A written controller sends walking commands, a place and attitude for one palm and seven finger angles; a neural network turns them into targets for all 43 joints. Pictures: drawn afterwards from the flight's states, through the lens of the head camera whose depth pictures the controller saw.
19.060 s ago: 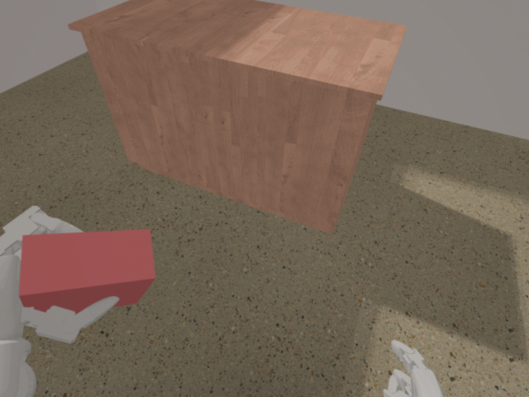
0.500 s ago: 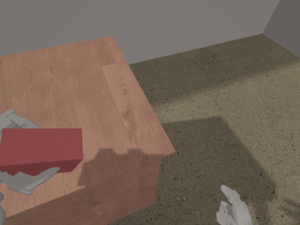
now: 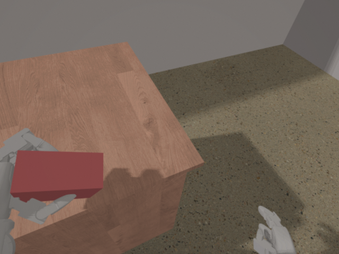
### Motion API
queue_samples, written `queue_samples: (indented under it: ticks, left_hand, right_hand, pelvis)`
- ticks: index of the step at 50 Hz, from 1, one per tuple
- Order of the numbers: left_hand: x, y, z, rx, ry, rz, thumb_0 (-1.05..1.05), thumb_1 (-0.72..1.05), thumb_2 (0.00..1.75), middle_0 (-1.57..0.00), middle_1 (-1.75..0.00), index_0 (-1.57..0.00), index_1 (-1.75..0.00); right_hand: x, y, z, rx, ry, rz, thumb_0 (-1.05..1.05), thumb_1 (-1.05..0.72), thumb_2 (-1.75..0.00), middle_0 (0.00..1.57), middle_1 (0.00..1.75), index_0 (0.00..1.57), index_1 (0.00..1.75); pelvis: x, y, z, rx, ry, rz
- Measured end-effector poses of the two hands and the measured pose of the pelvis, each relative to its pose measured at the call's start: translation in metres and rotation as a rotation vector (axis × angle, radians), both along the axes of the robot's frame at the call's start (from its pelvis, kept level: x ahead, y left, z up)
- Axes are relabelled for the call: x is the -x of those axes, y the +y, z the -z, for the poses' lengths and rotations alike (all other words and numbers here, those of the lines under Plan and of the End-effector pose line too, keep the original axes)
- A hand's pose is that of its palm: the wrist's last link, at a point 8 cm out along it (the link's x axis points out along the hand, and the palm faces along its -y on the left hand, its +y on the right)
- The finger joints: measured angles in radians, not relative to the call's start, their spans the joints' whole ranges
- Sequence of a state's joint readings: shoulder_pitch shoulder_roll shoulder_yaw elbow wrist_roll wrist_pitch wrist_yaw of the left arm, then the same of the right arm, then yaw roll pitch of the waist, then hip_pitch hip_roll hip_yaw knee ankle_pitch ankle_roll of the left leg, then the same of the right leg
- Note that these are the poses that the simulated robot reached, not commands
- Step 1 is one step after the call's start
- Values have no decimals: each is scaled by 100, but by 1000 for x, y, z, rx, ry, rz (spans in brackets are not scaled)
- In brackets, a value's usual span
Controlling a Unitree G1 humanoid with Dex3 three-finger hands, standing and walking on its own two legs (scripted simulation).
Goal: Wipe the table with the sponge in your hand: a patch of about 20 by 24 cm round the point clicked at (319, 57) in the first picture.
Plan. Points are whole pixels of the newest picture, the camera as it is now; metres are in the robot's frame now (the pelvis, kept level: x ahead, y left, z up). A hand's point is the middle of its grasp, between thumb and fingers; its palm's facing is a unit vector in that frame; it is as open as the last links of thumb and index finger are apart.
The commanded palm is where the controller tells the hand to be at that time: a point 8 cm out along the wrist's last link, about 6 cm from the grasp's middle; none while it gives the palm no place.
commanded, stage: come to a stop and stand still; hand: left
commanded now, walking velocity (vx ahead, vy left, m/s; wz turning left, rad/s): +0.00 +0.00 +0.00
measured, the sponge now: (72, 178) +0.22 +0.19 +0.13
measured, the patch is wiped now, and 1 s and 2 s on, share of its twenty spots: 0.00 0.00 0.00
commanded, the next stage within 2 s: look again from close up in 1.26 s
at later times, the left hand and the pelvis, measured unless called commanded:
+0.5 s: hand out of the picture +0.21 +0.32 +0.17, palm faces +0.45 -0.82 -0.36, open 9.9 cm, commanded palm +0.16 +0.34 +0.18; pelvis +0.01 +0.06 +0.01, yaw +2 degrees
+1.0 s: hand (6, 158) +0.23 +0.29 +0.17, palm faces +0.43 -0.82 -0.38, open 9.9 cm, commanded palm +0.18 +0.32 +0.18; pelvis +0.03 +0.04 +0.01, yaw +3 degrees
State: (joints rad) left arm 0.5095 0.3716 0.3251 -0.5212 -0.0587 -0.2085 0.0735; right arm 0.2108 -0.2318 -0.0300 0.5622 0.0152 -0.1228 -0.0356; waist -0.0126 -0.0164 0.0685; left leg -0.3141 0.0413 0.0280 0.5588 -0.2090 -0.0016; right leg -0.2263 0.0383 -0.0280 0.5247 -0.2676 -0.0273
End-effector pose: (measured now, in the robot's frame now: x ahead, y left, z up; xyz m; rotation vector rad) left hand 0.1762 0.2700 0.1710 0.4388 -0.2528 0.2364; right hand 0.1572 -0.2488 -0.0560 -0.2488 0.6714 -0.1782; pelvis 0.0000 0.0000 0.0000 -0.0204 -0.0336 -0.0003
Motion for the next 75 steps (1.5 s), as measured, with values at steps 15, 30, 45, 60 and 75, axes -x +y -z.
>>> queue_samples:
  ticks: [15,30,45,60,75]
  left_hand:
    - [10,71,-2,34,-91,-148,-1,-48,103,-77,-136,-76,-136]
    - [-7,85,-10,3,-92,-159,-1,-48,103,-77,-136,-76,-136]
    - [-15,67,-12,-18,-39,-144,-1,-48,103,-77,-136,-76,-136]
    - [-19,54,-8,18,-11,-162,-1,-48,103,-77,-136,-76,-136]
    - [-16,62,-3,29,4,-177,-1,-48,103,-77,-136,-76,-136]
  right_hand:
    - [-2,93,0,-61,14,-144,1,-90,-90,21,30,20,30]
    - [-37,102,-4,-42,13,-170,1,-90,-90,21,30,20,30]
    - [-45,72,-2,-34,32,-109,1,-90,-90,20,30,20,30]
    - [-46,59,2,-43,44,-82,1,-90,-90,20,30,20,30]
    - [-46,64,1,-35,54,-81,1,-91,-90,20,30,20,30]
  pelvis:
    - [6,44,-6,12,-1,-35]
    - [-14,56,-9,10,17,-41]
    - [-27,41,-10,6,22,-47]
    - [-31,31,-11,6,17,-44]
    - [-30,35,-11,7,16,-48]
